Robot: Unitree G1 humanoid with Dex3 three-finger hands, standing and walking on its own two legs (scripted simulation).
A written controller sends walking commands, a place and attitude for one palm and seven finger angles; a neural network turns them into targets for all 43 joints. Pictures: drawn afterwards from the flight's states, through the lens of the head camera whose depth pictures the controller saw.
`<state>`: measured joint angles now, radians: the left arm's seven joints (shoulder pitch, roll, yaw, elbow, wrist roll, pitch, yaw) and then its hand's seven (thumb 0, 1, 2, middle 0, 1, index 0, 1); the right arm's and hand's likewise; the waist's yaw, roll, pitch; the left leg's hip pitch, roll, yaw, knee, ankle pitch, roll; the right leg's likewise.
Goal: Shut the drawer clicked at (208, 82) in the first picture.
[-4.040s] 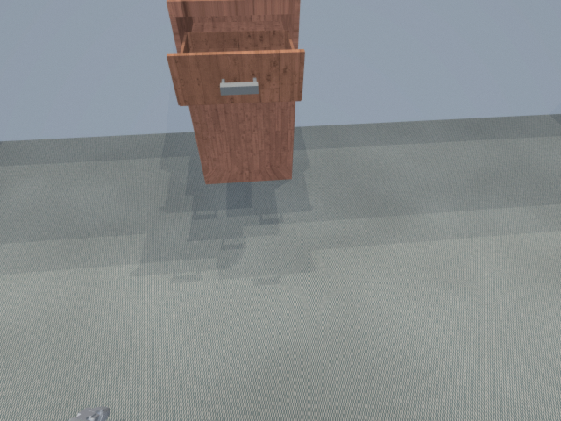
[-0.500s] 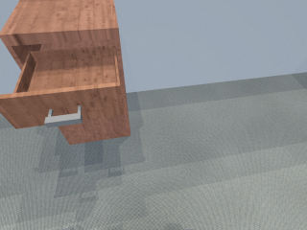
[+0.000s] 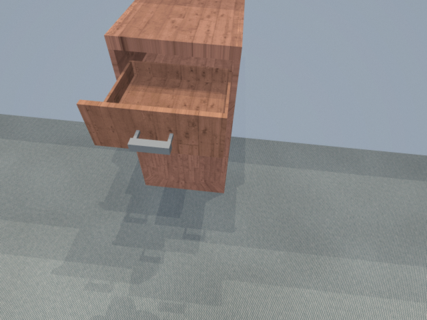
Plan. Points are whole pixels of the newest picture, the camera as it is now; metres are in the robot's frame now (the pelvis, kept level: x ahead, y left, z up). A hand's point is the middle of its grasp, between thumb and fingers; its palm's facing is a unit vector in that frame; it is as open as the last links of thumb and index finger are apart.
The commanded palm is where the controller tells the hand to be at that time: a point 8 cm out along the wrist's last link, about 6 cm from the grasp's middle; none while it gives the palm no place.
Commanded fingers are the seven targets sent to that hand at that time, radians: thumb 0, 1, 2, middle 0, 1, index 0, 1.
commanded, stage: take the last steps up to it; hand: left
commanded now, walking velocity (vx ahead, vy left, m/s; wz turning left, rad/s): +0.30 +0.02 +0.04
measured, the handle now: (152, 140) +0.55 +0.24 -0.05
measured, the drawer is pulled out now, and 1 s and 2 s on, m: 0.30 0.30 0.30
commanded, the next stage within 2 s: come to a stop and stand still in 0.74 s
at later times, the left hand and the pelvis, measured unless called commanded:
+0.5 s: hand (148, 292) +0.20 +0.17 -0.17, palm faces +0.01 -0.98 -0.21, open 7.3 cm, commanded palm none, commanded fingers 0.00 0.90 0.90 -0.20 -0.30 -0.20 -0.30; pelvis +0.11 -0.02 -0.01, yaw +0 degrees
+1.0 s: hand (138, 304) +0.18 +0.19 -0.19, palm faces +0.10 -0.99 -0.14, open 7.3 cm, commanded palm none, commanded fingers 0.00 0.90 0.90 -0.20 -0.30 -0.20 -0.30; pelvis +0.23 +0.03 +0.00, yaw +0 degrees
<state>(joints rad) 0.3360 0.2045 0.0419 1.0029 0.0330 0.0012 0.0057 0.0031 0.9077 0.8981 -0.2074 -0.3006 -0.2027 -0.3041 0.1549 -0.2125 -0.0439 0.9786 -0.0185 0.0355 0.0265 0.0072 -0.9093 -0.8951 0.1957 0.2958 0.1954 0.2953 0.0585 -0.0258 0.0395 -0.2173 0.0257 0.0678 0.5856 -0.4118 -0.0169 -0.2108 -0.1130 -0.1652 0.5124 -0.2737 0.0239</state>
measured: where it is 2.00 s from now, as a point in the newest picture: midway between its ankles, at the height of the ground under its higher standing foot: outside the picture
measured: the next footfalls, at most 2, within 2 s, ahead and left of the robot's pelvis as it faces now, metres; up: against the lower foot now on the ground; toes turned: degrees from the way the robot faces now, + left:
left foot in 0.02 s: +0.02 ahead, +0.12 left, +0.00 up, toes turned +4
right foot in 0.46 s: +0.21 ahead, -0.12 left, +0.00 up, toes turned -8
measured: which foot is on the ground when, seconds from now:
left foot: up 0.00-0.00, down 0.02-0.46, up 0.48-0.86, down 0.88-1.00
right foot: down 0.00-0.02, up 0.04-0.44, down 0.46-0.90, up 0.92-1.00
